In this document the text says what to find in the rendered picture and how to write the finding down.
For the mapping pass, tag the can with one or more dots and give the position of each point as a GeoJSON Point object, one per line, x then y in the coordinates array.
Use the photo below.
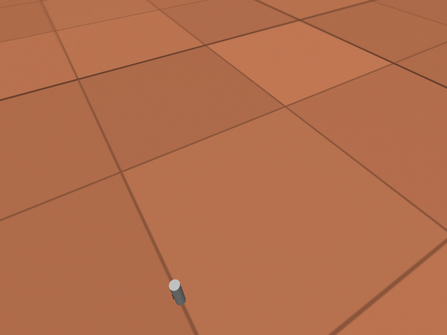
{"type": "Point", "coordinates": [177, 292]}

